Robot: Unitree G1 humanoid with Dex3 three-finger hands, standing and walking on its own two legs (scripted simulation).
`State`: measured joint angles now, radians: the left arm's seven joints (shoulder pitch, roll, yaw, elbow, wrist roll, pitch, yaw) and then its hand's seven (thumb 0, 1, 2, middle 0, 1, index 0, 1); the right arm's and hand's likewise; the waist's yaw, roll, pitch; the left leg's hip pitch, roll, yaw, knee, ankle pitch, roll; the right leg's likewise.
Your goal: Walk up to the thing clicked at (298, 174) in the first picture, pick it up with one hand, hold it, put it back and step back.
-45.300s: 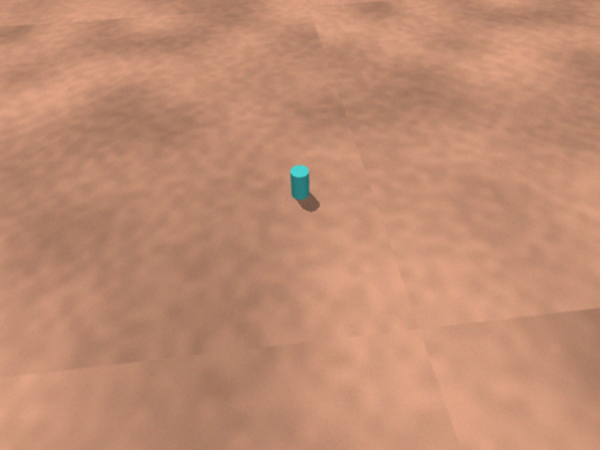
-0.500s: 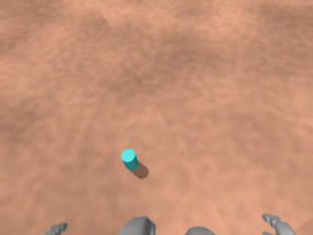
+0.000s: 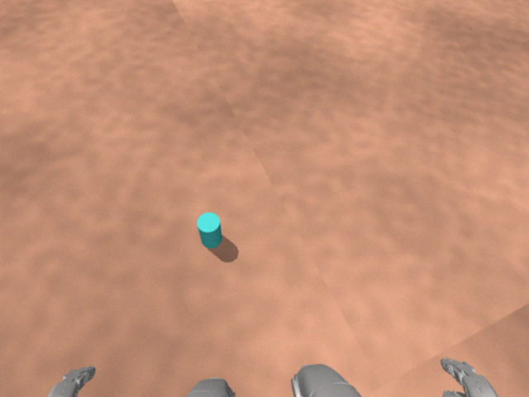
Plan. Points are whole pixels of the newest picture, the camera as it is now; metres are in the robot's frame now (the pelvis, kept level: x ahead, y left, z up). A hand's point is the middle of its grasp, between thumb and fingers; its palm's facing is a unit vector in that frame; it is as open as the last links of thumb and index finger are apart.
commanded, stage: step back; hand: left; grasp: from the side
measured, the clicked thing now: (210, 230) +0.71 +0.21 -0.70
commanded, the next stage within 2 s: none
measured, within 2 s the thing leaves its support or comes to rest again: neither
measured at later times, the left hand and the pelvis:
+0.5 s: hand out of the picture -0.01 +0.24 -0.16, palm faces +0.03 -0.92 -0.38, open 7.4 cm; pelvis -0.16 -0.03 -0.02, yaw +2 degrees
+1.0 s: hand out of the picture -0.28 +0.17 -0.14, palm faces -0.01 -0.91 -0.42, open 7.4 cm; pelvis -0.34 -0.10 -0.01, yaw -1 degrees
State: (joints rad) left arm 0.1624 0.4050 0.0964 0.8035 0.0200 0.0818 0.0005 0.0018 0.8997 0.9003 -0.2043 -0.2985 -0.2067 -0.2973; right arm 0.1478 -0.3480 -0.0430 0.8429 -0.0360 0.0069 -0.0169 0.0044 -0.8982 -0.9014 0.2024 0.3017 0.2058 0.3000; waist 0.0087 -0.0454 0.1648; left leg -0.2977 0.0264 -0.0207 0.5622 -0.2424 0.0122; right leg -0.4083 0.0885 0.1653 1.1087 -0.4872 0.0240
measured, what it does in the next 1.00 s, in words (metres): walks backwards: right foot, then left foot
